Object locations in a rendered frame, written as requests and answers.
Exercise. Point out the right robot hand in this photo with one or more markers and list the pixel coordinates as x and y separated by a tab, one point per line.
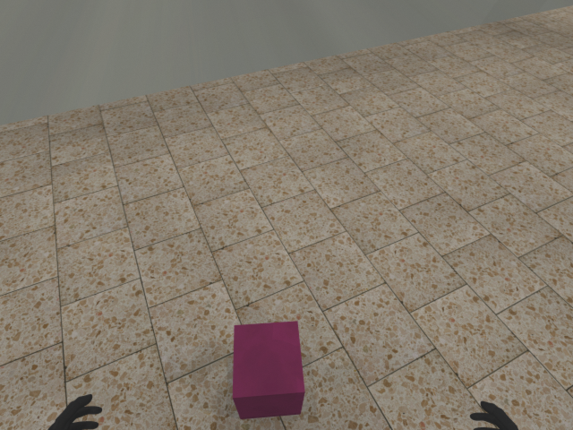
494	416

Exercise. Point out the left robot hand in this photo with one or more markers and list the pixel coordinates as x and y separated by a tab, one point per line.
74	410

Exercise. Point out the carton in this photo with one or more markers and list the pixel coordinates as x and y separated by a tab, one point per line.
268	379

